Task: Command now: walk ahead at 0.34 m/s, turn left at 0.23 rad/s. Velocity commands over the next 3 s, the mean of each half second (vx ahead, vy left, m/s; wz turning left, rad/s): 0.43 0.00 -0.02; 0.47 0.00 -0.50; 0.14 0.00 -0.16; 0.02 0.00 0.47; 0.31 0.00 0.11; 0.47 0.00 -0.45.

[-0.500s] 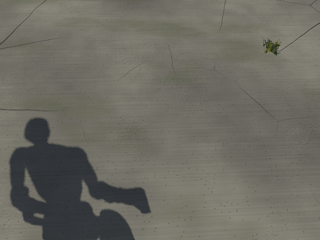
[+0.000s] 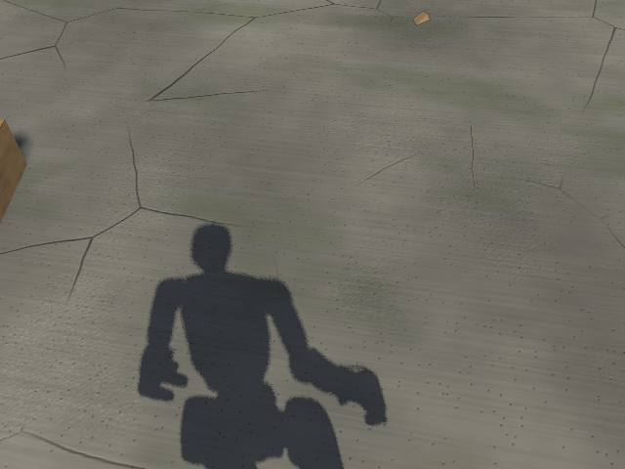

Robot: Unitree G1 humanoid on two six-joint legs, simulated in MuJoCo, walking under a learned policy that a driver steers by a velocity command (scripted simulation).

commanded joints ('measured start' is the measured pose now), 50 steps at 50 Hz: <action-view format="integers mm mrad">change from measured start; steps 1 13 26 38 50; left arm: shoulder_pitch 49 261 142 -221 78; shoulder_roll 145 110 82 29 236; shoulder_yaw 51 44 51 19 99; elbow -23 120 100 -19 34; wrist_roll -16 -22 -16 -5 -39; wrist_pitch -34 -79 -22 6 7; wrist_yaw -11 -18 -44 -105 -26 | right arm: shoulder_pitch -101 -340 -10 128 15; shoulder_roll -105 -23 -49 -78 -104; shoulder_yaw -17 21 11 13 20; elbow -102 -130 -39 92 -13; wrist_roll -19 -6 -10 2 19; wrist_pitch -46 -48 -98 -123 -81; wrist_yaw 15 54 -3 -19 -25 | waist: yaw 3 81 -18 -46 51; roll -108 -148 57 43 -31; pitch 188 151 76 168 -75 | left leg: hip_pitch -401 -318 271 316 -307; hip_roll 74 152 417 349 184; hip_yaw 22 223 -65 339 145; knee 208 -48 -585 -636 662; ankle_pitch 48 282 190 664 21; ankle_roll -10 -47 110 72 -60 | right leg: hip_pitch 160 285 -314 -378 413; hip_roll -341 -227 -111 -105 -358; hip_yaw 541 171 66 -94 422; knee -426 -389 664 236 -137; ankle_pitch -499 230 -11 292 805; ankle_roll -156 -144 -24 -20 -352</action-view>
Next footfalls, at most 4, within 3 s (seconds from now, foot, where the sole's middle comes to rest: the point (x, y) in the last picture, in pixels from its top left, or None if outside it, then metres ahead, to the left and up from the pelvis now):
0.40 left None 0.31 0.13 -0.77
0.92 right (389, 452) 0.59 -0.10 -0.77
1.46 left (338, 386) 0.75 0.01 -0.77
1.96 right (415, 420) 0.67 -0.16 -0.77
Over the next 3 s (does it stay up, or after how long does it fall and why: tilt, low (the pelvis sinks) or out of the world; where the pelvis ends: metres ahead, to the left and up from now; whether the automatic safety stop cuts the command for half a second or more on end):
stays up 0.99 -0.10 -0.02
